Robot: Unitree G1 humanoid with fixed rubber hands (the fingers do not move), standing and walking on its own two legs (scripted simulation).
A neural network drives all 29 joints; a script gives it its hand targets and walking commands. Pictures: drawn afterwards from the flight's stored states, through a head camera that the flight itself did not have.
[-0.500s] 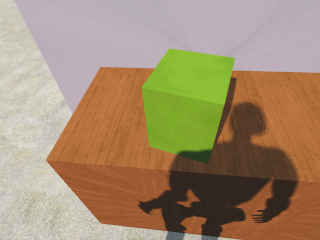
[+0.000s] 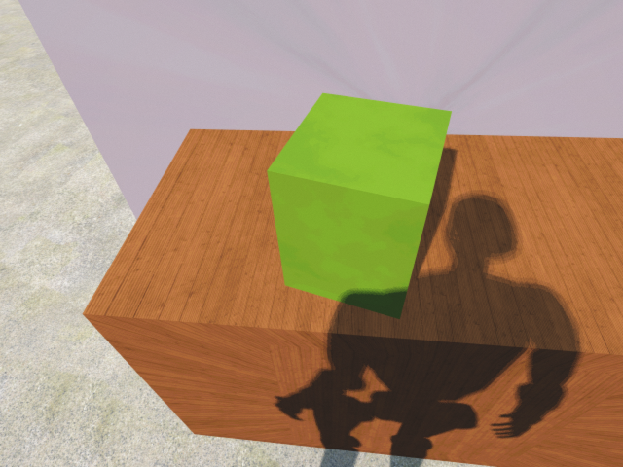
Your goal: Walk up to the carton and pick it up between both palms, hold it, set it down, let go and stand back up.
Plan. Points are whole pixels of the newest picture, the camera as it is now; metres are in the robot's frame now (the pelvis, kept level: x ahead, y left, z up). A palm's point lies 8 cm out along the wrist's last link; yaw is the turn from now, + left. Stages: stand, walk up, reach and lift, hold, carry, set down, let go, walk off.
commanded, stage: stand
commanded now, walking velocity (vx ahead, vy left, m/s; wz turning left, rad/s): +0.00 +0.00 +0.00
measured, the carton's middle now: (361, 205) +0.48 -0.05 +0.06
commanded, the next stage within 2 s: none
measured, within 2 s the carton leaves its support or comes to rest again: neither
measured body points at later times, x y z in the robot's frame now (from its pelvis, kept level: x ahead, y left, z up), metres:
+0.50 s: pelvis +0.01 -0.01 +0.00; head +0.01 -0.02 +0.45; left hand +0.03 +0.24 -0.14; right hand +0.02 -0.25 -0.15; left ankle +0.00 +0.10 -0.74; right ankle +0.06 -0.09 -0.74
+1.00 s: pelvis +0.02 -0.02 +0.00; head +0.02 -0.02 +0.45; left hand +0.04 +0.23 -0.14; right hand +0.02 -0.26 -0.15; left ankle +0.00 +0.10 -0.74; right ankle +0.06 -0.10 -0.74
